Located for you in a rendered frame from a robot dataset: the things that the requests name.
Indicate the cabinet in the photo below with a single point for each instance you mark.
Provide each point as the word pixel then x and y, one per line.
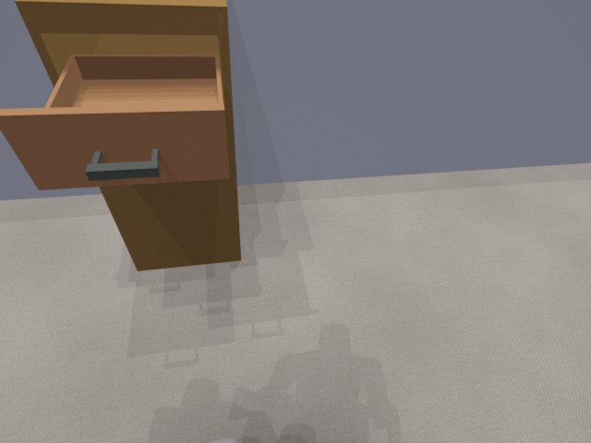
pixel 164 225

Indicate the handle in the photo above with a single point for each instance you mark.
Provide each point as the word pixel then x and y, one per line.
pixel 122 170

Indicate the drawer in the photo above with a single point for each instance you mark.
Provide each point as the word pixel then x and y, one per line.
pixel 125 105

